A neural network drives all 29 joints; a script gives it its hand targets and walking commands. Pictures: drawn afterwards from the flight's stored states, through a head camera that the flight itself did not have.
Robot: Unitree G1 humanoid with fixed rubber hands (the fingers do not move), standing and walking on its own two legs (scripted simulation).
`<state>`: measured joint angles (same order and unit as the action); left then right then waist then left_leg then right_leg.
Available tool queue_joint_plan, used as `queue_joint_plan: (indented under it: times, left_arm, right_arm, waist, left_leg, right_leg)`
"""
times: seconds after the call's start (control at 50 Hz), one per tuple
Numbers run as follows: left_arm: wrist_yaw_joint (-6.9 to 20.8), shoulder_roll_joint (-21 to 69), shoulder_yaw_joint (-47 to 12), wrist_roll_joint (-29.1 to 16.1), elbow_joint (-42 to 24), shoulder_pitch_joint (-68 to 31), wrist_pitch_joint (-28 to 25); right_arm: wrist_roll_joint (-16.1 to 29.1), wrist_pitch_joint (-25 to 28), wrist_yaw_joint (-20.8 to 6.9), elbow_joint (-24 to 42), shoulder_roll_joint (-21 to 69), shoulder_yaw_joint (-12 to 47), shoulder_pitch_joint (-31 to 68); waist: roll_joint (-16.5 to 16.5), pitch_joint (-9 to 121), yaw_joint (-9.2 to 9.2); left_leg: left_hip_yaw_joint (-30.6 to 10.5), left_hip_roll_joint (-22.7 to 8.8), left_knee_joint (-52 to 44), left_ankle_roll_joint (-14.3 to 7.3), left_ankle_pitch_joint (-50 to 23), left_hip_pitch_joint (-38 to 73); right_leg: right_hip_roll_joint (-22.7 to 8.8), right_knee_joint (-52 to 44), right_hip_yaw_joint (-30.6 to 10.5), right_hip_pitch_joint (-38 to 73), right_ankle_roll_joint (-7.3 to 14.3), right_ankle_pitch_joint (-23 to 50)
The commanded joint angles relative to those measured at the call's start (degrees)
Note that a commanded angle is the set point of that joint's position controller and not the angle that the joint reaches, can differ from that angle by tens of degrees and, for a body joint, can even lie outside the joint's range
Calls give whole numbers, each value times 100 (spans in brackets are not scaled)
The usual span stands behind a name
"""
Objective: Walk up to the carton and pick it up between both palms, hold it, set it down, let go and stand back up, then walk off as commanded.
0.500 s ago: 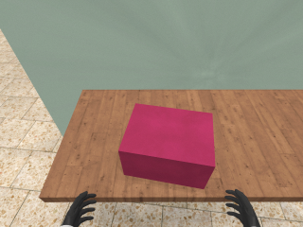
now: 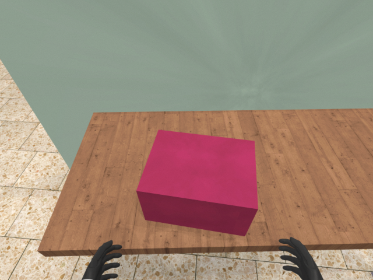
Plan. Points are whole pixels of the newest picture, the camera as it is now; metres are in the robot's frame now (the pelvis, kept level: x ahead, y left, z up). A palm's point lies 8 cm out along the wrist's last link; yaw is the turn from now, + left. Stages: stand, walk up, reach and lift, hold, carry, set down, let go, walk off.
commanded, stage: let go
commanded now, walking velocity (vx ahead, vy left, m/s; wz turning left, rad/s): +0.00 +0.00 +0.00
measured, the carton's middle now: (199, 180) +0.40 +0.00 -0.07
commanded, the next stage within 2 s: stand in 0.24 s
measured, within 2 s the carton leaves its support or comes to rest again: neither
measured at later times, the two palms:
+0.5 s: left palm out of the picture +0.10 +0.31 -0.08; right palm out of the picture +0.11 -0.29 -0.08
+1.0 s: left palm out of the picture +0.04 +0.33 -0.10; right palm out of the picture +0.07 -0.29 -0.10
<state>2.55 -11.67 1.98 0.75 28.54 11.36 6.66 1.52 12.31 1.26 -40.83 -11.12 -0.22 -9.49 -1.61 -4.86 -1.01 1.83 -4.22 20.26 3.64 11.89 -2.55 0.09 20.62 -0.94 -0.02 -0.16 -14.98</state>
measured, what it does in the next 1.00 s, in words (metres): stands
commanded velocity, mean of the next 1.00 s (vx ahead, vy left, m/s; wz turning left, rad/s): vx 0.00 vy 0.00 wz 0.00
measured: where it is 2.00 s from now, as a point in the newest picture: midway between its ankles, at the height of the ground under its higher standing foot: outside the picture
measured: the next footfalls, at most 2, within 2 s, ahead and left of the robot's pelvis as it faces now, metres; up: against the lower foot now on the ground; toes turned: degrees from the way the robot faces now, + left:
right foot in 1.72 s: -0.06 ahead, -0.10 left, +0.00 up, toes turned +3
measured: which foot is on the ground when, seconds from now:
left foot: down 0.00-1.00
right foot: down 0.00-1.00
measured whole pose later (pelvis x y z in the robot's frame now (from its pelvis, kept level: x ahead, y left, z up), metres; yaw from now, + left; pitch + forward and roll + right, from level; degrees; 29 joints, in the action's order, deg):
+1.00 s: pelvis -0.04 +0.02 +0.00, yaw +2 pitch -3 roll +0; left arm 0.5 -23.8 -0.4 1.6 50.9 10.7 -1.3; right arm -1.6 0.9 -1.5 -56.8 -21.7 -1.3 -7.5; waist -1.2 -2.6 -0.4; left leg 0.1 -1.9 24.8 1.3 10.0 -12.1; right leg -2.0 25.1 0.5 -8.6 -1.6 -13.7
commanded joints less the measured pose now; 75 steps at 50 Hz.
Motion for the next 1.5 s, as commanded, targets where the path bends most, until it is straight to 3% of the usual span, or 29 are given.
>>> queue_joint_plan:
  times: [0.0, 0.22, 0.24, 0.28, 0.34, 0.52, 0.9, 1.14, 1.32, 1.34, 1.36, 1.42, 1.48]
  left_arm:
    - [-55, -463, 147, 56, -522, -339, -65]
    - [-115, -417, 104, 94, -454, -436, 33]
    - [-328, -1849, 533, 119, -74, -255, -347]
    - [-358, -1751, 484, 96, 162, -100, -553]
    - [-301, -1608, 385, 107, 269, -210, -739]
    - [-208, -1856, 167, 97, 888, -307, -856]
    - [-232, -2127, -36, 88, 1939, -273, -883]
    - [-270, -2185, -52, 56, 2357, -337, -863]
    - [-285, -2183, -40, 46, 2537, -428, -843]
    - [-276, -2300, 328, -50, 2355, -602, -752]
    - [-292, -2331, 365, -75, 2285, -500, -723]
    - [-295, -2229, 376, -70, 2069, -354, -686]
    - [-265, -2150, 425, -70, 1897, -219, -584]
  right_arm:
    - [-11, 143, -15, 473, -647, -147, 393]
    - [-88, 33, -43, 432, -637, -136, 473]
    - [-542, -431, 39, -57, -1949, -540, 140]
    - [-526, -771, 65, 25, -1761, -520, 240]
    - [-425, -854, -31, 41, -1609, -465, 242]
    - [-377, -993, -230, -451, -1897, -405, 374]
    - [-307, -1060, -247, -1269, -2178, -316, 518]
    - [-260, -1097, -221, -1630, -2193, -283, 511]
    - [-251, -1122, -192, -1748, -2180, -264, 564]
    - [-252, -1190, -236, -1166, -2267, -347, 535]
    - [-254, -1211, -217, -1051, -2254, -357, 464]
    - [-271, -1302, -211, -854, -2284, -463, 319]
    - [-292, -1396, -184, -515, -2441, -601, 210]
  waist:
    - [129, 428, 20]
    - [0, 323, 46]
    - [322, 283, -77]
    - [76, 223, -80]
    - [78, 524, -55]
    - [105, 655, 38]
    - [275, 407, 60]
    - [157, 437, 92]
    - [174, 413, 89]
    - [264, -143, 263]
    - [424, -4, 246]
    - [410, 503, 230]
    - [715, 919, 195]
  left_leg:
    - [323, 510, 163, 37, -1714, 996]
    - [310, 490, 142, -78, -1175, 852]
    - [-207, -192, 401, -285, -1833, -502]
    - [-143, -141, 336, -424, -1135, -675]
    - [-204, -134, 353, -443, -766, -574]
    - [-433, -200, 393, -560, -577, -558]
    - [-802, -261, -198, -583, 210, -812]
    - [-768, -256, -76, -577, -555, -576]
    - [-765, -261, -133, -555, -608, -586]
    - [-545, -72, 613, -681, -2011, -1058]
    - [-485, -88, 698, -733, -2217, -1029]
    - [-532, -177, 766, -912, -2656, -824]
    - [-856, -531, 691, -1285, -2353, -958]
  right_leg:
    - [199, -472, 398, -1192, -160, 1589]
    - [166, -452, 392, -1342, -163, 1219]
    - [-484, 28, -183, -987, -9, 1399]
    - [-471, -32, -260, -1007, 20, 1094]
    - [-538, -16, -317, -1136, 106, 734]
    - [-536, 52, -323, -1392, 170, 361]
    - [-591, -165, -286, -1193, 139, -28]
    - [-706, -316, -279, -1142, 135, 319]
    - [-738, -389, -250, -1055, 135, 347]
    - [-568, 397, -387, -1499, 253, 2170]
    - [-573, 605, -309, -1527, 252, 2386]
    - [-391, 1012, -215, -1346, 270, 2214]
    - [-26, 1886, -68, -1284, 298, 1350]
